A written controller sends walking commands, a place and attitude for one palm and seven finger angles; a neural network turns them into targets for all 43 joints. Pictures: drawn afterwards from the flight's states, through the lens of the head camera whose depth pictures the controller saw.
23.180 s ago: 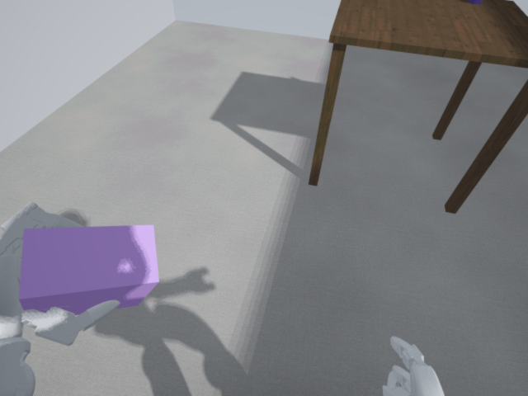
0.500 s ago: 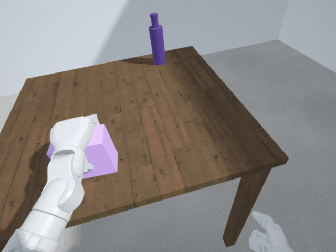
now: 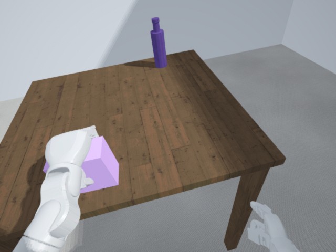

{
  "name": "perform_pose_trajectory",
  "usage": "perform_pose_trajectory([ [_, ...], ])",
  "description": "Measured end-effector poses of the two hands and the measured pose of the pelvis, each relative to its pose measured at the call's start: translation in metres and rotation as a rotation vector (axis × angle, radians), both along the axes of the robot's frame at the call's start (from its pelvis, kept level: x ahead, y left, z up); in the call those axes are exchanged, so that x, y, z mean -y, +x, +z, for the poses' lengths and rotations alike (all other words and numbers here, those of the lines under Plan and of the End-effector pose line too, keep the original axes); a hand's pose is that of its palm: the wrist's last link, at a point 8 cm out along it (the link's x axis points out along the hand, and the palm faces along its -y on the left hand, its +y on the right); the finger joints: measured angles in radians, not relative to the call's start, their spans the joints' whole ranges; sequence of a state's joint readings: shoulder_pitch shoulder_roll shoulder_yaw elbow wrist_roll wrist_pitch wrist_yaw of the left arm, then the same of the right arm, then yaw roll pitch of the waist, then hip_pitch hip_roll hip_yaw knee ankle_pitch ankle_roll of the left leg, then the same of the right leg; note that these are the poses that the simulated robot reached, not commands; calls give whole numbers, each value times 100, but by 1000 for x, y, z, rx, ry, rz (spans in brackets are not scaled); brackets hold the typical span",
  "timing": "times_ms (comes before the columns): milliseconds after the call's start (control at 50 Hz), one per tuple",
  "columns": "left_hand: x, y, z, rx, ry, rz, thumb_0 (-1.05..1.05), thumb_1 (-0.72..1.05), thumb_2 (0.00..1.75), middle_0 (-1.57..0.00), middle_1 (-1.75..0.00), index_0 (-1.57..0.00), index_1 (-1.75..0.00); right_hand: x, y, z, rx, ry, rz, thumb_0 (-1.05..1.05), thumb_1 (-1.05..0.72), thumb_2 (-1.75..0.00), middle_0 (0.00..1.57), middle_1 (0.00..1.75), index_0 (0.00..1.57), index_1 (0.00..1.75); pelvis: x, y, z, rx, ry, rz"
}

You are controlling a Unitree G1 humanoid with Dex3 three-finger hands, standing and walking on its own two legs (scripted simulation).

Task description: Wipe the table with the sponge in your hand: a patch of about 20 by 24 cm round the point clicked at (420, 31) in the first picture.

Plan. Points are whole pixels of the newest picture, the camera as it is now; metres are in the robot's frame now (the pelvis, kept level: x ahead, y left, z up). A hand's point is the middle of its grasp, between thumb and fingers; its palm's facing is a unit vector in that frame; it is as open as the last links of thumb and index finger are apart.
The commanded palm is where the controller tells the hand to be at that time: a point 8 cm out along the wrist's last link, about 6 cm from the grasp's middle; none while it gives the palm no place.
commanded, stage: wipe back along the middle lane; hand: left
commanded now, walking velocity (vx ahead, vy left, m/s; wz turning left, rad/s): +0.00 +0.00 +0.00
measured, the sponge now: (89, 171) +0.27 +0.25 +0.07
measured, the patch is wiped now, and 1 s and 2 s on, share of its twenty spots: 0.65 0.65 0.80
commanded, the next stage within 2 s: slide across to the third lane in 0.08 s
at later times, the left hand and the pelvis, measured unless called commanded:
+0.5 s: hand (95, 163) +0.26 +0.21 +0.12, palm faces +0.09 -0.11 -0.99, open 10.4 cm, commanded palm +0.23 +0.19 +0.18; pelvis -0.01 -0.01 +0.00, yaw +0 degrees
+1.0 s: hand (122, 156) +0.28 +0.15 +0.12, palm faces +0.10 -0.17 -0.98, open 10.4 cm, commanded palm +0.26 +0.16 +0.18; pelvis -0.02 -0.02 +0.00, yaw -1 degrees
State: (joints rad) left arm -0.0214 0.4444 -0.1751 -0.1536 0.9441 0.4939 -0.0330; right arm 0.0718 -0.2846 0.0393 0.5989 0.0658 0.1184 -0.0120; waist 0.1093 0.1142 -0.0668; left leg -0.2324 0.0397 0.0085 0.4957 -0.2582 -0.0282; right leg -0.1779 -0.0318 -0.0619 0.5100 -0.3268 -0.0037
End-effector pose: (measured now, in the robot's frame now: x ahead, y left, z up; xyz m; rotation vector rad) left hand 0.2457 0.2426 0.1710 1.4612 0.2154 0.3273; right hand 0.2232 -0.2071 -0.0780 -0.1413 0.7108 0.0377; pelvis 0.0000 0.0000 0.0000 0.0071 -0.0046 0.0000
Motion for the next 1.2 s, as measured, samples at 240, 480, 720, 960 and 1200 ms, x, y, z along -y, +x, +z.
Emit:
perform_pose_trajectory([
  [240,8,-16,0,6,-4,-2,-1,-50,103,-65,-129,-69,-130,4,-4,-2,10,12,-3,1,-90,-90,20,30,20,30,3,-3,-1,5,2,-7],
  [480,29,-11,4,6,-19,-52,-2,-50,103,-66,-129,-70,-129,-7,1,1,43,18,40,1,-90,-90,20,30,20,30,5,-11,0,20,5,8],
  [720,74,0,8,62,-94,-171,-2,-50,103,-67,-129,-70,-129,-15,1,13,67,50,56,1,-90,-90,20,30,20,30,11,-15,2,39,7,-7],
  [960,87,9,6,45,-89,-165,-2,-51,103,-67,-129,-71,-129,11,-12,7,27,31,4,1,-90,-90,20,30,20,30,17,-18,3,45,7,-14],
  [1200,73,38,4,0,-28,-67,-2,-51,103,-68,-128,-71,-128,31,-27,-2,-25,3,-55,1,-90,-90,20,30,20,30,25,-18,3,34,11,-19],
])
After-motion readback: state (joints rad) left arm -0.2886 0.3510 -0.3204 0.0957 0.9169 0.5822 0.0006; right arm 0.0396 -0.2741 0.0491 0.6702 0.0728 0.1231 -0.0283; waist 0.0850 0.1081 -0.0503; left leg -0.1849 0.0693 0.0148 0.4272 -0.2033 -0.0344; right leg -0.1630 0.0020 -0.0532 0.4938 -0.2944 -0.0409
